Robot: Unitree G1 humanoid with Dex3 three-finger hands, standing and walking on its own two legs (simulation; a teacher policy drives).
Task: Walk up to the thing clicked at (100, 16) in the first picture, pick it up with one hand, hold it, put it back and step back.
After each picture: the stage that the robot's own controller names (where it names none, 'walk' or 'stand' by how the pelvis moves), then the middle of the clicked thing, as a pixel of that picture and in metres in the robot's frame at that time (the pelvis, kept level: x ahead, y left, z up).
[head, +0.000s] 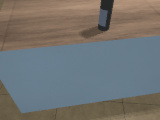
stand; (106, 9) +0.84 -0.13 +0.06
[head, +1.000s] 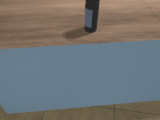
walk; (91, 8) +0.77 -0.02 +0.09
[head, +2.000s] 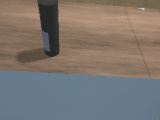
walk; (50, 29) +0.56 +0.18 +0.09
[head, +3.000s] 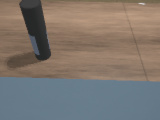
stand; (37, 33) +0.54 +0.19 +0.09
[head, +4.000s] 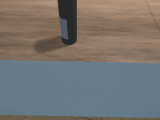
stand; (68, 16) +0.59 +0.07 +0.10
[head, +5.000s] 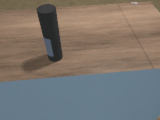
stand; (51, 36) +0.57 +0.14 +0.08
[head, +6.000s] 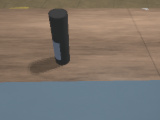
stand; (60, 39) +0.56 +0.11 +0.06
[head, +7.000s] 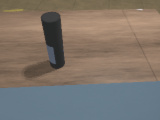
stand; (54, 43) +0.54 +0.13 +0.06
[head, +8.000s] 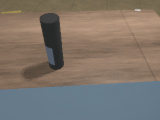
stand; (53, 44) +0.54 +0.13 +0.06
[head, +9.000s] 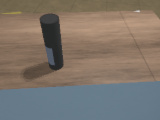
rise first; (53, 44) +0.54 +0.13 +0.06
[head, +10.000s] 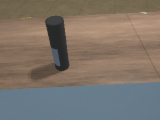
rise first; (58, 46) +0.54 +0.14 +0.06
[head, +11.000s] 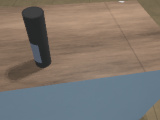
go down; (39, 41) +0.53 +0.14 +0.07
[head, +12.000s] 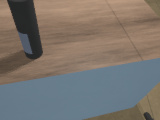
go down; (28, 29) +0.54 +0.14 +0.10
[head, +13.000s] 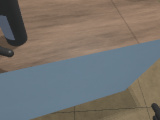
close in; (6, 10) +0.54 +0.16 +0.13
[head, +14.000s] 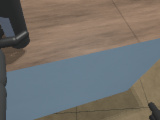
close; (9, 12) +0.53 +0.15 +0.14
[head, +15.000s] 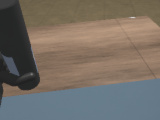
lift; (17, 50) +0.31 +0.17 +0.26
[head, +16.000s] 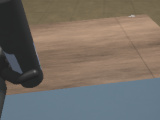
hold; (19, 47) +0.31 +0.16 +0.27
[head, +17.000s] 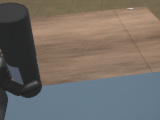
hold; (21, 59) +0.31 +0.15 +0.23
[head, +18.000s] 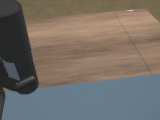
hold; (17, 55) +0.32 +0.17 +0.23
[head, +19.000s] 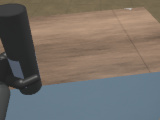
crouch; (22, 55) +0.34 +0.17 +0.21
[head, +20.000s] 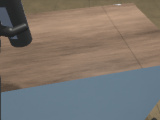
crouch; (8, 4) +0.47 +0.17 +0.29
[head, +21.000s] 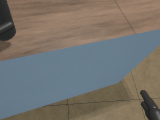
lower; out of the picture +0.54 +0.16 +0.15
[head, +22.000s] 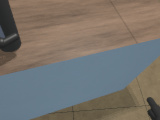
lower; out of the picture +0.52 +0.16 +0.14
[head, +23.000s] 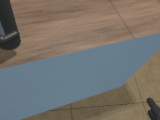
lower; out of the picture +0.53 +0.16 +0.14
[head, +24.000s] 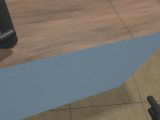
lower; out of the picture +0.53 +0.16 +0.14
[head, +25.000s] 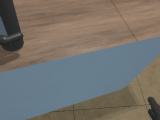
open; (1, 11) +0.53 +0.16 +0.14
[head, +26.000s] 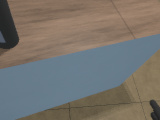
withdraw; out of the picture +0.52 +0.16 +0.14
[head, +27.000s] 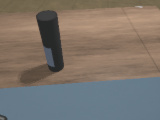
sink last; (52, 44) +0.51 +0.14 +0.10
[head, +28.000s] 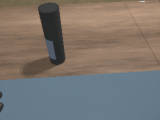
stand; (53, 37) +0.53 +0.14 +0.10
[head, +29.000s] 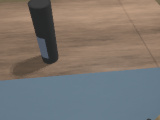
stand; (45, 34) +0.52 +0.15 +0.12
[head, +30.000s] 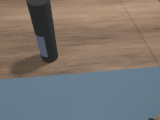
stand; (45, 33) +0.52 +0.15 +0.13
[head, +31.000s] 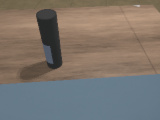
stand; (51, 42) +0.52 +0.14 +0.08
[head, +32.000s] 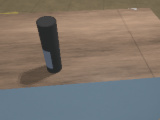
stand; (51, 47) +0.52 +0.14 +0.06
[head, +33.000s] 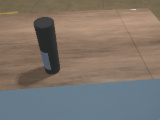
stand; (48, 49) +0.51 +0.14 +0.06
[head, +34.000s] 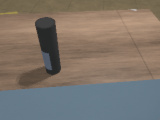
walk; (49, 49) +0.51 +0.14 +0.06
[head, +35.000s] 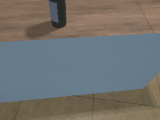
walk; out of the picture +0.68 +0.11 +0.08
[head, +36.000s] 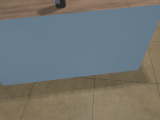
walk; out of the picture +1.01 +0.18 +0.07
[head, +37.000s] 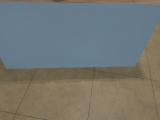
stand; out of the picture +1.15 +0.07 +0.08
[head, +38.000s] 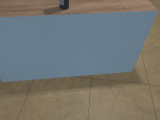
stand; out of the picture +1.11 +0.13 +0.06
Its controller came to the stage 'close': yes
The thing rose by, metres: 0.22
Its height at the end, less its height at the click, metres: +0.00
